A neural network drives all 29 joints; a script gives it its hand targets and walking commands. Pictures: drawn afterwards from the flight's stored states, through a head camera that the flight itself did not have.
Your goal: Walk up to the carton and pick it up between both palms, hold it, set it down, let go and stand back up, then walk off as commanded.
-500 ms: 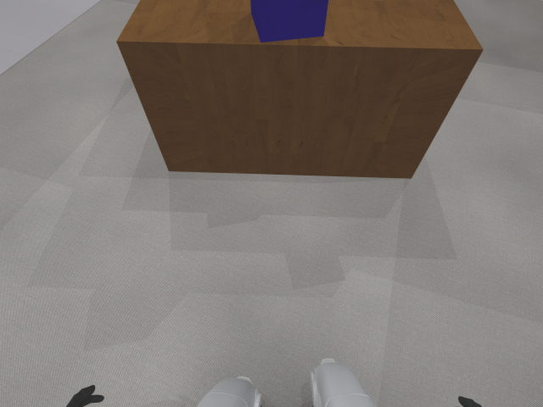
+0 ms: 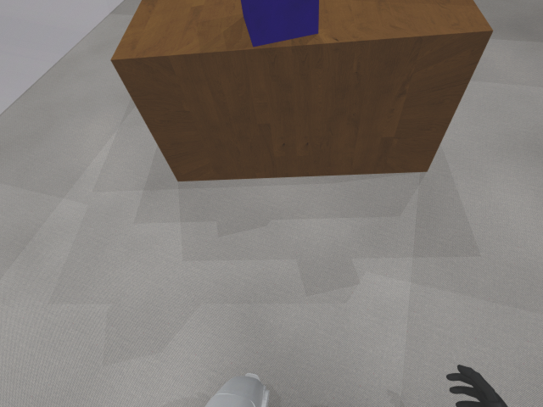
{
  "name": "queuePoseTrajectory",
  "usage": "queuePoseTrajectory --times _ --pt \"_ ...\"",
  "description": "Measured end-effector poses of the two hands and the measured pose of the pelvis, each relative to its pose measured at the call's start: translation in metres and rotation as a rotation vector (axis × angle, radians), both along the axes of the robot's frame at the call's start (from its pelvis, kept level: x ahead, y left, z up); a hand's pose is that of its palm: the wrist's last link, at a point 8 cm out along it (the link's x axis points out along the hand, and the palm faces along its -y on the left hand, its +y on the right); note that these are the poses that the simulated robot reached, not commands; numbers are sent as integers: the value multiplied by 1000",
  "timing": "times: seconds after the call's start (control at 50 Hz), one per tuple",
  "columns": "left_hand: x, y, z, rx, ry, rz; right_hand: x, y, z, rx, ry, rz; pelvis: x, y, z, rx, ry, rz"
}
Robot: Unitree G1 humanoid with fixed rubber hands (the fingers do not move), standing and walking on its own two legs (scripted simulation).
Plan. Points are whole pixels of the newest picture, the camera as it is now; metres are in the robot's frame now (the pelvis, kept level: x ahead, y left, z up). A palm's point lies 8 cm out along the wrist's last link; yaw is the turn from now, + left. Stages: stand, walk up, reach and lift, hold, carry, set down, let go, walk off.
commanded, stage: walk off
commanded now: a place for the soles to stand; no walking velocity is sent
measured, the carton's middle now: out of the picture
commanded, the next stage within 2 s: none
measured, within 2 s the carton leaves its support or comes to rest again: neither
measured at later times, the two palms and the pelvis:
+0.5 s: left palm (78, 406) +0.11 +0.32 -0.07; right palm (490, 356) +0.22 -0.28 -0.10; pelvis +0.05 +0.00 +0.00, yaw +0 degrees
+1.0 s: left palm out of the picture +0.09 +0.33 -0.07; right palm (492, 395) +0.17 -0.28 -0.11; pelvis +0.02 +0.01 +0.00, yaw +0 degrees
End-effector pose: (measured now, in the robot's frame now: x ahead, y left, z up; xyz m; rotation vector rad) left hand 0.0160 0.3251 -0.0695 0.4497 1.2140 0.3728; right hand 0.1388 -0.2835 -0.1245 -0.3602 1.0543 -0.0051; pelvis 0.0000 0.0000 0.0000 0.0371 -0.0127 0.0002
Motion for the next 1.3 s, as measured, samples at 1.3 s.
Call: queuePoseTrajectory --times 1.3 --pt "62 35 -17 -80 -157 -37 -17 34 29 -74 -21 -25 3 45 4 -23 -28 -7"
